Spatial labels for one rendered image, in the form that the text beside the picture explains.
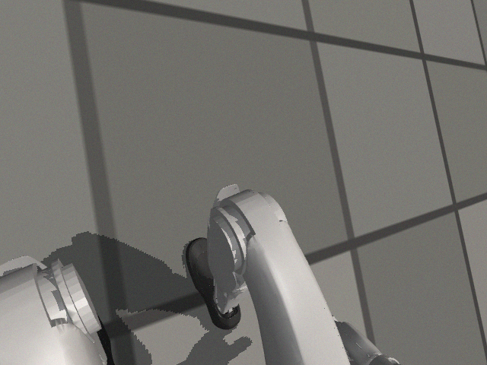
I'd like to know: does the right robot foot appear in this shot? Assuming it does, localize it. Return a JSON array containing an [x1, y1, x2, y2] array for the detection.
[[186, 237, 240, 330]]

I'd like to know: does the right robot hand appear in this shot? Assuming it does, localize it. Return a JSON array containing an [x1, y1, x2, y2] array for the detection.
[[332, 315, 382, 365]]

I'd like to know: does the left robot foot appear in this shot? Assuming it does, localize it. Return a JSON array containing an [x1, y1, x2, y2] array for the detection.
[[97, 315, 115, 365]]

